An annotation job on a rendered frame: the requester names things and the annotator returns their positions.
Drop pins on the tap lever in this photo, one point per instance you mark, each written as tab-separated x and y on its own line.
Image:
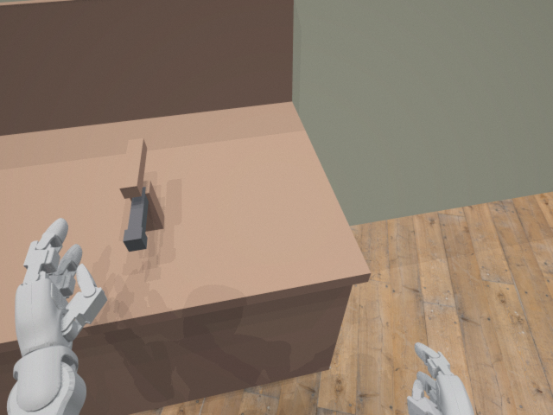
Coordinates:
135	237

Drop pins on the left robot forearm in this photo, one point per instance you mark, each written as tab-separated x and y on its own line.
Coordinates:
47	383

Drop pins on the robot right hand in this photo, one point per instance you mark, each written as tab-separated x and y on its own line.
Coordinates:
447	394

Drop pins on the robot left hand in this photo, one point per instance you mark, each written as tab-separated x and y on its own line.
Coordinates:
41	301

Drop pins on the counter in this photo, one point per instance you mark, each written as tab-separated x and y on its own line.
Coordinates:
250	260

